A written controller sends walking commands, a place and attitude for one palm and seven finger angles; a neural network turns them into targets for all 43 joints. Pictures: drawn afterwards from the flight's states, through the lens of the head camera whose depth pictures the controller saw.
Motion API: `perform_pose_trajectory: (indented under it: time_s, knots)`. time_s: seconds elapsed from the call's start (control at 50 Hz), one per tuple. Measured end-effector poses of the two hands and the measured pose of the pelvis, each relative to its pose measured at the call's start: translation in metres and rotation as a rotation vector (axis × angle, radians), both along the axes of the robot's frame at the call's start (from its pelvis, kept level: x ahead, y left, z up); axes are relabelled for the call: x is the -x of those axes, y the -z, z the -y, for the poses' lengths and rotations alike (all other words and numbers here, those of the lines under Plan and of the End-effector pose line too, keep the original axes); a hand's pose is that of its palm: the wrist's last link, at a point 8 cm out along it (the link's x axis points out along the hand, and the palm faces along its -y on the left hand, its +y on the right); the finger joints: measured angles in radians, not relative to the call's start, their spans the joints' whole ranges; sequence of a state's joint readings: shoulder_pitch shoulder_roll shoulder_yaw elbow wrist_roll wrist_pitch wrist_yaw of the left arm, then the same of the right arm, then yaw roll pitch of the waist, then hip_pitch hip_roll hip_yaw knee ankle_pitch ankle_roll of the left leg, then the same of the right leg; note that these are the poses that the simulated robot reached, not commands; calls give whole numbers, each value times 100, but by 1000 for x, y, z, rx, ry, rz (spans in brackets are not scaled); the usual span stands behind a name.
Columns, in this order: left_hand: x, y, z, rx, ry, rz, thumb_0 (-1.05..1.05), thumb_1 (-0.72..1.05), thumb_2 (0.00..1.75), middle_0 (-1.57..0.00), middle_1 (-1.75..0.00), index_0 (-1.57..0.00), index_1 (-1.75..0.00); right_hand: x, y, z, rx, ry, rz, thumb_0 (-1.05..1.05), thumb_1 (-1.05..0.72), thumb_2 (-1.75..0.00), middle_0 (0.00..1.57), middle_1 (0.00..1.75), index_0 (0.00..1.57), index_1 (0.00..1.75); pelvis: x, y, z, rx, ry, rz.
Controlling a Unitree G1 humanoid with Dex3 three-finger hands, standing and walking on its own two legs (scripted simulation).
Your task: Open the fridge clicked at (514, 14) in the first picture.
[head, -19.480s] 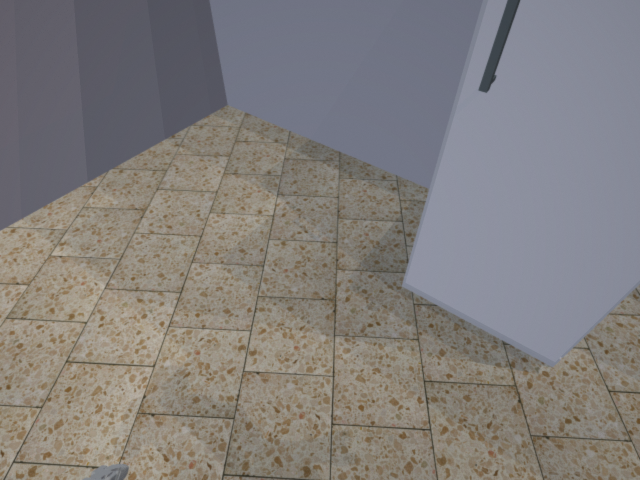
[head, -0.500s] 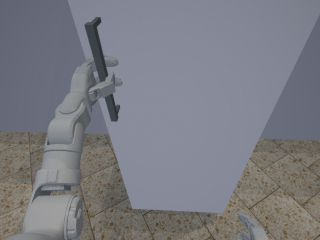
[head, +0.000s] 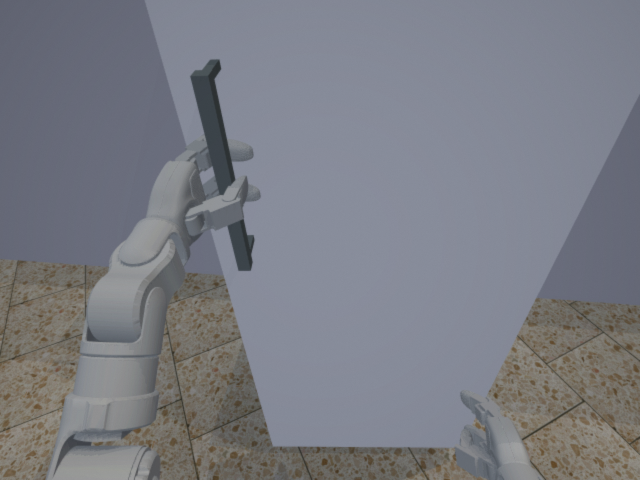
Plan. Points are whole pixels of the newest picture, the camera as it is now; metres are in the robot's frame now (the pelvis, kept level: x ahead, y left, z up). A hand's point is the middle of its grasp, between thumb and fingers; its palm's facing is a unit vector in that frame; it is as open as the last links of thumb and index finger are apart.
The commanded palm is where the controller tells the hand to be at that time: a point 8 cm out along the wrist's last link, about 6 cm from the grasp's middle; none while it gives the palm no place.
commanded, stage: pull the door a little, standing still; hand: left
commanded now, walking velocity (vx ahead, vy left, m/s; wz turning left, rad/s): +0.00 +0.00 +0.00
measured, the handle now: (231, 178) +0.40 +0.15 +0.23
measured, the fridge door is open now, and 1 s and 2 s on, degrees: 6 28 53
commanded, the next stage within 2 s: walk backward, drawing the door open in 0.04 s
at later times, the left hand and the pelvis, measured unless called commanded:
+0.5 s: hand (238, 286) +0.23 +0.10 +0.22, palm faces -0.01 -0.97 -0.26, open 7.1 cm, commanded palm +0.20 +0.16 +0.23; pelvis -0.06 +0.01 +0.00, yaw -1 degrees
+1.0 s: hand (261, 341) +0.18 +0.07 +0.21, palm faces +0.12 -0.95 -0.28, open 7.4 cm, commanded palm +0.14 +0.12 +0.23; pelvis -0.12 -0.06 -0.01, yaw +9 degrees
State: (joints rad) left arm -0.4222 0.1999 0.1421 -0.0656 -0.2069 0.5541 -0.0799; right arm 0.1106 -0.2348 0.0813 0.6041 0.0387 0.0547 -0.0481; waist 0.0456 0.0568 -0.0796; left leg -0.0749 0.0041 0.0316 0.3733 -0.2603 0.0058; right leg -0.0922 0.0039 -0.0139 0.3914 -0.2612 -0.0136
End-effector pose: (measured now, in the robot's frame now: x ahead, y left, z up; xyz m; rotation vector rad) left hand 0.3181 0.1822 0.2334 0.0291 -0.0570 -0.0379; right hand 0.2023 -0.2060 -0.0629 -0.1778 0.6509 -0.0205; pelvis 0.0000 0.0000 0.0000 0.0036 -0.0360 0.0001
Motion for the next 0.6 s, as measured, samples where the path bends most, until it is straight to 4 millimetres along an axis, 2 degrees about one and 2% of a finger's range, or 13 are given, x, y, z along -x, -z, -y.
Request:
perform_pose_trajectory:
  time_s: [0.16,0.24,0.4,0.5,0.6]
  knots:
    - [40,2,7,-5,41,36,1,74,78,-39,-138,-30,-134,6,-7,-3,-20,-19,28,1,-91,-89,20,30,20,30,6,1,3,-1,7,21]
    - [59,2,12,-141,6,183,0,68,77,-41,-138,-28,-134,16,-8,3,14,-3,28,1,-91,-89,20,30,20,30,17,1,3,19,-4,-3]
    - [90,12,22,-186,24,351,-5,66,76,-43,-140,-20,-123,68,12,15,74,78,-133,1,-91,-90,20,30,20,29,46,1,-5,10,7,-45]
    - [105,13,27,-216,32,378,-7,68,73,-43,-140,-16,-119,104,26,11,37,119,-172,1,-91,-90,20,30,20,29,59,2,-7,-4,11,-32]
    - [120,14,34,-236,17,399,-9,68,73,-44,-140,-14,-117,129,34,4,-4,112,-193,1,-91,-90,20,30,20,29,74,3,3,-15,0,-28]
